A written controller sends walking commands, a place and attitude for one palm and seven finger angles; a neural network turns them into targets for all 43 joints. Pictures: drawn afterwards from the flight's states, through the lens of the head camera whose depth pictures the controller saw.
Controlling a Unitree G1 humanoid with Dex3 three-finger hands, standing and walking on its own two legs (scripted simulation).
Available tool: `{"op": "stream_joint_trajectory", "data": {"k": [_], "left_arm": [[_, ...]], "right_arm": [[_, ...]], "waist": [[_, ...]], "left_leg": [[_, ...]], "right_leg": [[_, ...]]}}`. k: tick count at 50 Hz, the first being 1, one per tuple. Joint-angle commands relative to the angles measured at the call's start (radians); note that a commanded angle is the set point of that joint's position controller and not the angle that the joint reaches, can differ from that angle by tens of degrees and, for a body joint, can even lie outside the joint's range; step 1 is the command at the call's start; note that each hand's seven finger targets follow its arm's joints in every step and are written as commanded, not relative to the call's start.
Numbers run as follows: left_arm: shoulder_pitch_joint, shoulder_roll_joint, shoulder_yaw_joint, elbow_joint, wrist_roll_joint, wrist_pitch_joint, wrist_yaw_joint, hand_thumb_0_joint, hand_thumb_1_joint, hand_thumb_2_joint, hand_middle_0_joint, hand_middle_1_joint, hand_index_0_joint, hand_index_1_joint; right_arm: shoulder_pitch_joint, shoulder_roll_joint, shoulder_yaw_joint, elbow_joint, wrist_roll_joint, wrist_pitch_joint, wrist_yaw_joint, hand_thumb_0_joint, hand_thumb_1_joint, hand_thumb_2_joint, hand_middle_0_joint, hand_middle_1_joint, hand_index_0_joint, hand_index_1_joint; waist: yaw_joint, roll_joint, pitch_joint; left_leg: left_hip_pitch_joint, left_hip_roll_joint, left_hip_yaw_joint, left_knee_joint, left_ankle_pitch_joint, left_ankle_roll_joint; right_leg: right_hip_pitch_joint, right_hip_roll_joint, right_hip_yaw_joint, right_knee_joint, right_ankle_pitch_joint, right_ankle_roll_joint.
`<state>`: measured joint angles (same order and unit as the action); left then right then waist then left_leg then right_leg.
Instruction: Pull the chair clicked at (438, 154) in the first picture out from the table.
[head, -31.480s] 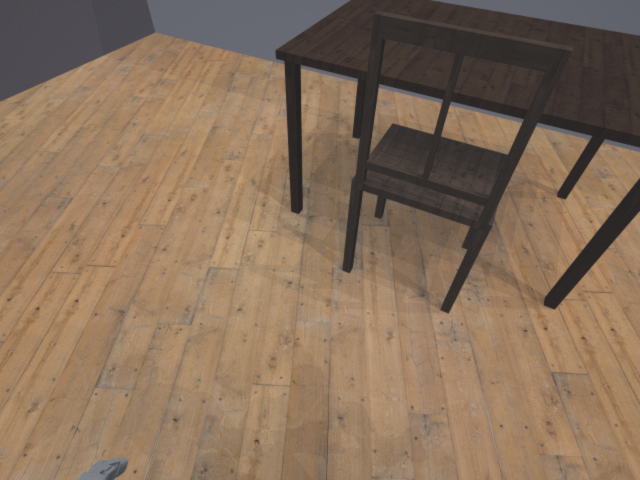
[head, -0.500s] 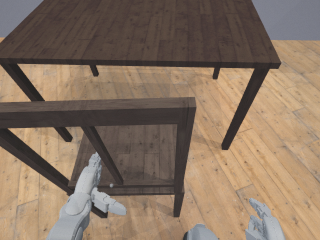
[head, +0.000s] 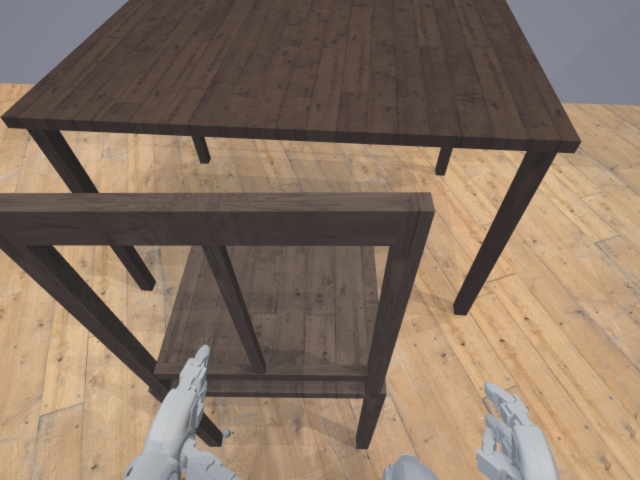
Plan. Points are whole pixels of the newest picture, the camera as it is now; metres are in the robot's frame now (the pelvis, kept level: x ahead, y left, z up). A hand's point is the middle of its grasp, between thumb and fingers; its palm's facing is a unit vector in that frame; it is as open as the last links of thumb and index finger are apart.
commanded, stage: draw the fingers out of the gap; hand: left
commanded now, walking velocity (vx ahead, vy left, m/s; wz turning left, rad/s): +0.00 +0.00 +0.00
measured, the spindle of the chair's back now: (241, 320) +0.32 +0.11 +0.01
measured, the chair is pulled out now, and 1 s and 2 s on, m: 0.25 0.25 0.25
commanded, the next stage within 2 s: draw the hand back to the body in 0.06 s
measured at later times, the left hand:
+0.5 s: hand (190, 424) +0.18 +0.14 +0.06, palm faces -0.04 -1.00 -0.08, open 17.5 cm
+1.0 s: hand (75, 401) +0.18 +0.22 +0.13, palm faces +0.34 -0.85 -0.40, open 14.7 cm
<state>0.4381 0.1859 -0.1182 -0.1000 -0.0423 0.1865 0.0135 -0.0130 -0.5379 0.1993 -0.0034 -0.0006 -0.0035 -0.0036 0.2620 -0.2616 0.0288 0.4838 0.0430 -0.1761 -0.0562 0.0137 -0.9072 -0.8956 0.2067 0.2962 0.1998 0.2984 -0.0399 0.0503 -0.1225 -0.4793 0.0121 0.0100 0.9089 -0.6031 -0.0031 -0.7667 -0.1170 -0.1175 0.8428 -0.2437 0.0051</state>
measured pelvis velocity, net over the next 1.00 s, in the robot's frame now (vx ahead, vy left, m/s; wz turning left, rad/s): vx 0.01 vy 0.00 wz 0.00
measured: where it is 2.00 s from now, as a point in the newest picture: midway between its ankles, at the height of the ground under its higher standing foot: outside the picture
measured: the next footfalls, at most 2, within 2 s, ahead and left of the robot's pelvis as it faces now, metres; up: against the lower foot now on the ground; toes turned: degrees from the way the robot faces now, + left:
none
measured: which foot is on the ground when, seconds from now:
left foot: down 0.00-1.00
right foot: down 0.00-1.00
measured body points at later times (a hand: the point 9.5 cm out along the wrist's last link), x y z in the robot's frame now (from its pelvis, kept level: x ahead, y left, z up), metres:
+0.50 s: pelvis +0.00 +0.01 -0.03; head +0.05 +0.00 +0.42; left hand +0.18 +0.19 +0.06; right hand +0.20 -0.22 -0.09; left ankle -0.09 +0.12 -0.69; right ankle +0.10 -0.14 -0.69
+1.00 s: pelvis +0.01 +0.00 +0.02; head +0.01 -0.03 +0.47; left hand +0.16 +0.26 +0.15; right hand +0.19 -0.24 -0.06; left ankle -0.09 +0.12 -0.69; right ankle +0.10 -0.14 -0.69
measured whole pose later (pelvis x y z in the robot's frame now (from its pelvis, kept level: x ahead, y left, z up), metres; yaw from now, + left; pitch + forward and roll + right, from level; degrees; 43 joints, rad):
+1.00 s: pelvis +0.01 +0.00 +0.02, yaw +0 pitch +2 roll -1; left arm 0.66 0.30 0.15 -0.45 -0.04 -0.06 0.19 -0.01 -0.09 0.42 -0.07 -0.09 -0.07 -0.10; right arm 0.26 -0.24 -0.02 0.57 0.04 -0.19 -0.09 0.01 -0.91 -0.90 0.20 0.30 0.20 0.30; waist 0.04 0.08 -0.05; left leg -0.21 0.03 0.00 0.73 -0.55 -0.01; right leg -0.50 -0.09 -0.14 0.70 -0.22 0.01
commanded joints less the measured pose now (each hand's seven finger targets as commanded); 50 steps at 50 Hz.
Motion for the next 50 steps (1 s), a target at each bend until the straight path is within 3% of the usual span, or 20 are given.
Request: {"op": "stream_joint_trajectory", "data": {"k": [1, 6, 9, 10, 12, 15, 16, 17, 20, 24, 27, 30, 34, 35, 36, 37, 38, 42, 46, 50], "left_arm": [[0.039, 0.077, 0.04, -0.273, 0.015, -0.065, 0.019, 0.0, -0.55, 0.2, 0.0, 0.0, 0.0, 0.0], [0.138, 0.056, -0.003, -0.353, 0.045, -0.08, 0.026, 0.0, -0.55, 0.2, 0.0, 0.0, 0.0, 0.0], [0.215, 0.023, -0.047, -0.394, 0.051, -0.092, 0.022, 0.0, -0.55, 0.2, 0.0, 0.0, 0.0, 0.0], [0.117, -0.07, -0.033, -0.536, -0.101, -0.226, 0.01, 0.0, -0.55, 0.2, 0.0, 0.0, 0.0, 0.0], [0.191, 0.021, 0.035, -0.49, -0.094, -0.319, 0.009, 0.0, -0.55, 0.2, 0.0, 0.0, 0.0, 0.0], [0.251, 0.022, 0.06, -0.512, -0.111, -0.423, -0.012, 0.0, -0.55, 0.2, 0.0, 0.0, 0.0, 0.0], [0.245, 0.052, 0.095, -0.498, -0.106, -0.46, -0.014, 0.0, -0.55, 0.2, 0.0, 0.0, 0.0, 0.0], [0.261, 0.026, 0.064, -0.493, -0.1, -0.497, -0.028, 0.0, -0.55, 0.2, 0.0, 0.0, 0.0, 0.0], [0.248, 0.049, 0.063, -0.457, -0.072, -0.601, -0.081, 0.0, -0.55, 0.2, 0.0, 0.0, 0.0, 0.0], [0.271, 0.106, 0.138, -0.505, -0.11, -0.518, -0.137, 0.0, -0.55, 0.2, 0.0, 0.0, 0.0, 0.0], [0.244, 0.154, 0.236, -0.574, -0.17, -0.458, -0.139, 0.0, -0.55, 0.2, 0.0, 0.0, 0.0, 0.0], [0.216, 0.15, 0.268, -0.619, -0.212, -0.459, -0.127, 0.0, -0.514, 0.218, -0.005, -0.008, -0.005, -0.008], [0.219, 0.162, 0.31, -0.549, -0.229, -0.46, -0.134, 0.0, -0.369, 0.287, -0.025, -0.037, -0.025, -0.037], [0.317, 0.301, 0.394, -0.499, -0.055, -0.384, 0.018, 0.0, -0.332, 0.305, -0.03, -0.045, -0.03, -0.045], [0.349, 0.218, 0.353, -0.523, -0.042, -0.346, 0.079, 0.0, -0.296, 0.322, -0.035, -0.053, -0.035, -0.053], [0.318, 0.18, 0.312, -0.564, -0.04, -0.334, 0.102, 0.0, -0.26, 0.34, -0.04, -0.06, -0.04, -0.06], [0.309, 0.161, 0.299, -0.56, -0.029, -0.327, 0.117, 0.0, -0.224, 0.357, -0.045, -0.068, -0.045, -0.068], [0.232, 0.219, 0.325, -0.603, -0.008, -0.319, 0.168, 0.0, -0.079, 0.428, -0.065, -0.097, -0.065, -0.097], [0.17, 0.272, 0.385, -0.588, 0.006, -0.317, 0.199, 0.0, 0.066, 0.497, -0.085, -0.128, -0.085, -0.128], [0.143, 0.262, 0.406, -0.562, 0.009, -0.331, 0.201, 0.0, 0.211, 0.567, -0.105, -0.157, -0.105, -0.157]], "right_arm": [[-0.079, -0.117, -0.062, -0.181, 0.001, -0.065, -0.015, 0.0, -0.9, -0.9, 0.2, 0.3, 0.2, 0.3], [-0.074, -0.107, -0.066, -0.202, -0.001, -0.073, -0.014, 0.0, -0.9, -0.9, 0.2, 0.3, 0.2, 0.3], [-0.062, -0.1, -0.068, -0.209, 0.0, -0.075, -0.007, 0.0, -0.9, -0.9, 0.2, 0.3, 0.2, 0.3], [-0.057, -0.087, -0.064, -0.204, 0.006, -0.103, -0.004, 0.0, -0.9, -0.9, 0.2, 0.3, 0.2, 0.3], [-0.061, -0.094, -0.069, -0.167, 0.007, -0.13, 0.001, 0.0, -0.9, -0.9, 0.2, 0.3, 0.2, 0.3], [-0.047, -0.08, -0.082, -0.15, 0.011, -0.145, 0.023, 0.0, -0.9, -0.9, 0.2, 0.3, 0.2, 0.3], [-0.047, -0.081, -0.089, -0.135, 0.01, -0.146, 0.029, 0.0, -0.9, -0.9, 0.2, 0.3, 0.2, 0.3], [-0.054, -0.074, -0.089, -0.133, 0.01, -0.145, 0.04, 0.0, -0.9, -0.9, 0.2, 0.3, 0.2, 0.3], [-0.084, -0.073, -0.099, -0.128, 0.008, -0.135, 0.069, 0.0, -0.9, -0.9, 0.2, 0.3, 0.2, 0.3], [-0.118, -0.086, -0.093, -0.182, 0.03, -0.106, 0.061, 0.0, -0.9, -0.9, 0.2, 0.3, 0.2, 0.3], [-0.133, -0.088, -0.083, -0.193, 0.041, -0.093, 0.03, 0.0, -0.9, -0.9, 0.2, 0.3, 0.2, 0.3], [-0.119, -0.081, -0.076, -0.176, 0.048, -0.113, 0.012, 0.0, -0.9, -0.9, 0.2, 0.3, 0.2, 0.3], [-0.109, -0.084, -0.074, -0.132, 0.054, -0.144, 0.006, 0.0, -0.9, -0.9, 0.2, 0.3, 0.2, 0.3], [-0.087, -0.079, -0.097, -0.126, 0.009, -0.099, -0.013, 0.0, -0.9, -0.9, 0.2, 0.3, 0.2, 0.3], [-0.077, -0.07, -0.095, -0.136, 0.007, -0.08, -0.018, 0.0, -0.9, -0.9, 0.2, 0.3, 0.2, 0.3], [-0.076, -0.072, -0.091, -0.144, 0.009, -0.073, -0.017, 0.0, -0.9, -0.9, 0.2, 0.3, 0.2, 0.3], [-0.092, -0.066, -0.088, -0.138, 0.006, -0.062, -0.018, 0.0, -0.9, -0.9, 0.2, 0.3, 0.2, 0.3], [-0.104, -0.077, -0.087, -0.13, -0.001, -0.056, -0.036, 0.0, -0.9, -0.9, 0.2, 0.3, 0.2, 0.3], [-0.118, -0.081, -0.086, -0.095, -0.005, -0.073, -0.047, 0.0, -0.9, -0.9, 0.2, 0.3, 0.2, 0.3], [-0.125, -0.072, -0.082, -0.063, -0.007, -0.083, -0.047, 0.0, -0.9, -0.9, 0.2, 0.3, 0.2, 0.3]], "waist": [[0.002, -0.07, -0.121], [0.008, -0.019, -0.126], [0.005, -0.022, -0.142], [-0.007, -0.089, -0.127], [0.016, -0.061, -0.155], [0.029, -0.013, -0.171], [0.032, 0.005, -0.171], [0.031, 0.002, -0.156], [0.021, -0.024, -0.129], [0.033, 0.0, -0.165], [0.036, -0.058, -0.172], [0.031, -0.071, -0.158], [0.029, -0.068, -0.132], [0.086, 0.002, -0.126], [0.073, 0.013, -0.079], [0.055, 0.012, -0.047], [0.063, 0.025, -0.033], [0.065, -0.03, -0.022], [0.075, -0.002, 0.019], [0.089, -0.004, 0.055]], "left_leg": [[-0.222, -0.016, -0.027, -0.17, 0.303, -0.01], [-0.207, -0.014, -0.033, -0.149, 0.372, -0.022], [-0.194, -0.009, -0.037, -0.129, 0.455, -0.032], [-0.226, -0.024, -0.04, -0.082, 0.448, -0.042], [-0.232, -0.026, -0.04, -0.073, 0.45, -0.046], [-0.23, -0.02, -0.035, -0.049, 0.524, -0.064], [-0.238, -0.019, -0.039, -0.04, 0.536, -0.07], [-0.248, -0.015, -0.035, -0.032, 0.535, -0.071], [-0.318, -0.012, -0.029, 0.004, 0.45, -0.054], [-0.307, -0.016, -0.02, -0.053, 0.33, -0.033], [-0.303, -0.017, -0.029, -0.083, 0.281, -0.021], [-0.267, -0.014, -0.034, -0.099, 0.292, -0.021], [-0.239, -0.01, -0.028, -0.121, 0.3, -0.022], [-0.188, 0.026, -0.007, -0.194, 0.295, -0.016], [-0.183, 0.019, -0.008, -0.218, 0.281, -0.023], [-0.178, 0.023, -0.013, -0.226, 0.267, -0.025], [-0.156, 0.029, -0.012, -0.238, 0.277, -0.02], [-0.077, 0.038, -0.015, -0.283, 0.31, -0.005], [-0.008, 0.041, -0.014, -0.34, 0.335, -0.004], [0.061, 0.044, -0.011, -0.397, 0.374, -0.002]], "right_leg": [[0.361, 0.043, 0.028, -0.07, 0.003, -0.017], [0.328, 0.047, 0.014, -0.026, 0.048, -0.024], [0.314, 0.05, 0.006, -0.001, 0.103, -0.025], [0.274, 0.059, -0.013, 0.018, 0.147, -0.027], [0.293, 0.062, -0.001, 0.045, 0.146, -0.035], [0.274, 0.059, -0.001, 0.076, 0.176, -0.035], [0.267, 0.06, 0.0, 0.093, 0.177, -0.04], [0.242, 0.061, 0.0, 0.103, 0.171, -0.04], [0.196, 0.06, 0.012, 0.131, 0.123, -0.037], [0.288, 0.052, 0.032, 0.056, 0.021, -0.03], [0.339, 0.052, 0.031, 0.014, -0.025, -0.022], [0.348, 0.055, 0.024, -0.012, -0.016, -0.016], [0.37, 0.052, 0.029, -0.055, -0.007, -0.011], [0.458, 0.015, 0.071, -0.082, 0.005, -0.029], [0.464, 0.014, 0.056, -0.102, 0.01, -0.028], [0.45, 0.015, 0.05, -0.106, -0.002, -0.024], [0.451, 0.015, 0.045, -0.12, -0.004, -0.027], [0.521, 0.016, 0.046, -0.173, 0.029, -0.027], [0.572, 0.015, 0.052, -0.229, 0.053, -0.032], [0.605, 0.019, 0.047, -0.273, 0.076, -0.032]]}}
